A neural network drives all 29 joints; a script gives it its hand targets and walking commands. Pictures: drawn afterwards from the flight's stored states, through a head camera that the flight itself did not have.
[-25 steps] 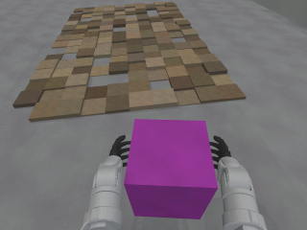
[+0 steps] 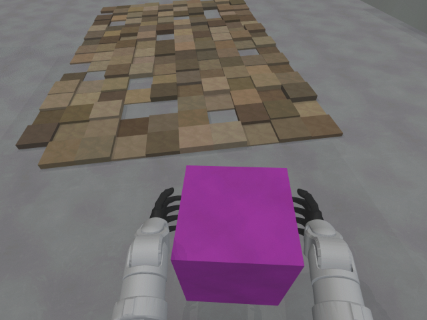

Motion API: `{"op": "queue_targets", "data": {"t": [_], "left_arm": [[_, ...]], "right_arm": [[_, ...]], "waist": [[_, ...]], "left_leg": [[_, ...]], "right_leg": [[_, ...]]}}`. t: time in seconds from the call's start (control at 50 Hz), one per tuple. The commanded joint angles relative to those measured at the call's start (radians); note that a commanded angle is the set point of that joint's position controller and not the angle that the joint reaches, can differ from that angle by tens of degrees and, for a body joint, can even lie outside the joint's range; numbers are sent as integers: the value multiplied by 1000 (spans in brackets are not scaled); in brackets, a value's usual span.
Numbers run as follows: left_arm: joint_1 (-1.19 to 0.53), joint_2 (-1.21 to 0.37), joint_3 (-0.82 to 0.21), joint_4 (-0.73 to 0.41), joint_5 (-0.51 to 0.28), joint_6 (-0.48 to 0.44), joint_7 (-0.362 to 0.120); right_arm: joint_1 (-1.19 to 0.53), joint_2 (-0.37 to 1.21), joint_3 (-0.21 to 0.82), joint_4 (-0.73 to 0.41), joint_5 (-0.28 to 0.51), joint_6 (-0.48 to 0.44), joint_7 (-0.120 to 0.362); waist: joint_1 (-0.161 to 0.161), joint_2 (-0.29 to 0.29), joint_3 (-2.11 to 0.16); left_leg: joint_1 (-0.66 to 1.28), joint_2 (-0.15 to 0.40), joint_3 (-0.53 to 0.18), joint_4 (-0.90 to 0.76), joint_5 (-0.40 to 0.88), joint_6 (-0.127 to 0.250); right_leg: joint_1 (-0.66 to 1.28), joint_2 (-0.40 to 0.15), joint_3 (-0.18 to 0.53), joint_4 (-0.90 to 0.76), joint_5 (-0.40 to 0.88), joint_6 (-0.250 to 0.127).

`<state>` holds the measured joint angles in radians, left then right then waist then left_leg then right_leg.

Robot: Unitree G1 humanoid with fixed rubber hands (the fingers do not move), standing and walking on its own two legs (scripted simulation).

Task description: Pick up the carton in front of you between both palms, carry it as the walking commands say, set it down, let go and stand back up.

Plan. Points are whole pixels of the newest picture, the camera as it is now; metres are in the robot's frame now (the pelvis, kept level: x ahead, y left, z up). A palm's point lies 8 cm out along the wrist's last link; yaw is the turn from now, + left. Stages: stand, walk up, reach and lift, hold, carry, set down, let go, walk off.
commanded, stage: reach and lift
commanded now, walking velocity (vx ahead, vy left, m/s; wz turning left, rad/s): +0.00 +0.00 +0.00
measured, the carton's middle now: (233, 238) +0.30 +0.00 -0.05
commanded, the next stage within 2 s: hold in 0.32 s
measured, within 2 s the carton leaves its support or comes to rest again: neither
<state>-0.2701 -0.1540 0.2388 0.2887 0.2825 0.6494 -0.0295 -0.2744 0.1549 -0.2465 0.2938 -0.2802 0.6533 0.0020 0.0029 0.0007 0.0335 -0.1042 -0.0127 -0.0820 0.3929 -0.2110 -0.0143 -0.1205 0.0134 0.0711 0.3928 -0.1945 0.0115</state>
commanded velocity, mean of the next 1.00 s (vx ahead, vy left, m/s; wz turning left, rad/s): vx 0.12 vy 0.00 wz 0.00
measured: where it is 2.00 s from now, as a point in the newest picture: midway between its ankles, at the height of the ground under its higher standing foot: (219, 271)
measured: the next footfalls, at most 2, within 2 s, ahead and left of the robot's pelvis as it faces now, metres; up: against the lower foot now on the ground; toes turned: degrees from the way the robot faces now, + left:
right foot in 1.20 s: +0.14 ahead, -0.10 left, +0.00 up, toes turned -8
left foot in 1.48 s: +0.36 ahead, +0.14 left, +0.00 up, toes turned +14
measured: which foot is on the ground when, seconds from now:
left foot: down 0.00-1.00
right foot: down 0.00-1.00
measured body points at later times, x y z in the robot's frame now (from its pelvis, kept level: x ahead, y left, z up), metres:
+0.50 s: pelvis +0.00 +0.00 +0.00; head -0.04 +0.00 +0.45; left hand +0.29 +0.15 +0.04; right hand +0.29 -0.15 +0.04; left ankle +0.01 +0.13 -0.74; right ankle +0.02 -0.13 -0.74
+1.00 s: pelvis +0.01 +0.01 -0.01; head -0.04 +0.02 +0.44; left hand +0.31 +0.16 +0.06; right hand +0.32 -0.14 +0.06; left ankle +0.01 +0.14 -0.74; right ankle +0.02 -0.13 -0.74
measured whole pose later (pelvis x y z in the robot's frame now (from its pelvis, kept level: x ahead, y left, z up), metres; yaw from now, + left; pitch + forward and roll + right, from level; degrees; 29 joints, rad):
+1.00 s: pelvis +0.01 +0.01 -0.01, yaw +2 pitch +0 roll +0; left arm -0.25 -0.15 0.17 0.08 0.22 0.86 0.02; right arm -0.26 0.12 -0.19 0.11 -0.18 0.85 -0.02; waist -0.01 -0.02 -0.14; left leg -0.26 0.00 -0.01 0.54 -0.33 -0.01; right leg -0.26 -0.02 0.05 0.54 -0.29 0.01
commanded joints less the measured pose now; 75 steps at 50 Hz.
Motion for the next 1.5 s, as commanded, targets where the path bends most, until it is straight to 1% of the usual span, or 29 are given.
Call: {"op": "queue_targets", "data": {"t": [0.0,0.3,0.4,0.52,0.76,0.78,0.82,0.84,0.9,0.94,0.96,0.98,1.02,1.04,1.06,1.1,1.14,1.16,1.18,1.2,1.22,1.24,1.26,1.3,1.34,1.4,1.44,1.46,1.48], "left_arm": [[-429,-922,-537,-49,-228,-26,-208],[-428,-907,-559,-104,-244,10,-198],[-399,-906,-620,-195,-284,47,-190],[-402,-849,-550,-139,-241,87,-189],[-525,-887,-559,-107,-253,72,-203],[-561,-882,-564,-113,-264,79,-202],[-558,-877,-577,-137,-281,88,-194],[-576,-882,-587,-156,-289,93,-191],[-532,-868,-637,-209,-314,131,-168],[-523,-838,-669,-258,-340,180,-150],[-531,-831,-693,-287,-360,211,-145],[-542,-822,-713,-316,-381,242,-141],[-587,-817,-749,-354,-430,306,-138],[-604,-824,-769,-375,-465,338,-139],[-616,-843,-796,-397,-504,365,-140],[-587,-866,-827,-441,-564,407,-140],[-520,-885,-829,-471,-592,445,-135],[-487,-889,-826,-492,-594,463,-131],[-453,-890,-820,-508,-590,481,-127],[-401,-863,-809,-519,-568,497,-120],[-385,-844,-792,-524,-541,507,-111],[-392,-849,-792,-566,-526,519,-103],[-398,-855,-803,-615,-520,529,-97],[-405,-909,-824,-682,-544,543,-101],[-433,-900,-840,-730,-571,549,-111],[-393,-848,-846,-734,-592,572,-119],[-376,-817,-844,-733,-596,587,-123],[-374,-800,-841,-733,-595,595,-124],[-375,-775,-834,-726,-593,604,-128]], "right_arm": [[-429,929,551,-52,240,-25,230],[-432,903,570,-108,252,7,225],[-409,906,634,-196,292,44,220],[-407,851,561,-142,250,84,217],[-528,900,573,-108,261,74,227],[-562,890,580,-112,267,79,223],[-566,895,597,-136,292,89,216],[-583,894,608,-154,304,95,216],[-584,893,674,-207,353,129,204],[-589,891,714,-238,404,175,202],[-584,884,729,-252,424,202,199],[-588,870,736,-271,439,232,195],[-543,842,737,-287,459,296,182],[-532,825,742,-306,465,326,171],[-533,813,749,-350,472,352,158],[-539,821,781,-456,506,400,138],[-515,835,807,-534,536,443,131],[-479,842,815,-557,545,462,131],[-454,839,816,-569,549,480,134],[-455,851,829,-594,565,505,143],[-484,853,838,-616,586,526,154],[-492,867,849,-621,602,537,164],[-472,880,848,-617,613,543,173],[-433,893,842,-641,616,548,175],[-435,881,856,-684,609,551,165],[-387,857,840,-705,587,565,145],[-339,830,821,-693,565,576,137],[-322,814,812,-681,557,581,135],[-304,795,798,-666,549,588,133]], "waist": [[-1,-3,-297],[1,2,-262],[1,1,-305],[4,0,-153],[2,-1,-206],[1,-18,-290],[-4,-33,-260],[-4,-42,-249],[8,-119,-321],[7,-126,-337],[4,-103,-331],[4,-42,-305],[-21,238,-257],[-28,251,-207],[-29,201,-205],[-30,147,-282],[-14,154,-352],[-11,122,-387],[2,51,-432],[22,-176,-450],[27,-293,-374],[33,-215,-324],[35,-149,-326],[31,-79,-359],[24,-122,-349],[18,-158,-321],[3,-121,-341],[-4,-85,-379],[-24,-7,-415]], "left_leg": [[68,-93,10,-47,259,7],[78,-89,10,-63,223,5],[125,-87,8,-73,291,-2],[58,-82,19,-102,97,10],[42,-78,25,-81,33,14],[-51,93,16,-2,-81,19],[-146,62,-1,-7,-431,24],[-196,52,12,15,-477,18],[-211,4,123,198,-190,-1],[-166,-7,155,127,-204,8],[-130,3,145,80,-234,15],[-104,53,71,7,-297,31],[45,289,-323,-199,-490,129],[77,354,-418,-217,-389,186],[73,356,-389,-197,-267,207],[68,293,-208,-140,-111,173],[-17,206,-33,-56,-90,117],[-118,174,34,9,-133,97],[-283,143,95,137,-166,75],[-503,74,193,388,-230,27],[-721,31,198,479,-335,15],[-782,78,140,535,-374,31],[-793,96,136,567,-382,32],[-719,116,143,474,-298,26],[-584,82,199,340,-149,13],[-389,42,276,178,-19,10],[-129,0,358,80,87,12],[37,-5,375,80,54,26],[222,106,216,56,-49,53]], "right_leg": [[120,88,-5,-39,254,-2],[117,89,-7,-50,206,-4],[155,89,-2,-63,267,-1],[101,82,-9,-87,85,-8],[99,74,-15,-66,27,-8],[0,-102,-5,-14,-105,-18],[-92,-95,37,-68,-491,-30],[-97,-105,54,-77,-557,-36],[-72,-182,140,-104,-440,-92],[-133,-197,143,-102,-483,-111],[-182,-177,102,-80,-508,-95],[-243,-139,35,-1,-489,-69],[-498,-15,-159,368,-311,5],[-598,-40,-158,370,-308,4],[-584,-63,-146,335,-312,-5],[-451,-27,-194,212,-240,-4],[-205,16,-262,29,-97,-6],[-20,-2,-255,-16,-44,-8],[202,-83,-159,-39,-65,-29],[350,-297,164,-130,-262,-115],[400,-448,404,-161,-193,-231],[376,-474,418,-149,-46,-277],[370,-461,354,-132,55,-269],[322,-410,183,-159,37,-199],[233,-326,22,-164,58,-148],[100,-279,-109,-143,67,-115],[-28,-241,-197,-14,82,-75],[-107,-210,-249,115,135,-51],[-254,-176,-282,315,78,-13]]}}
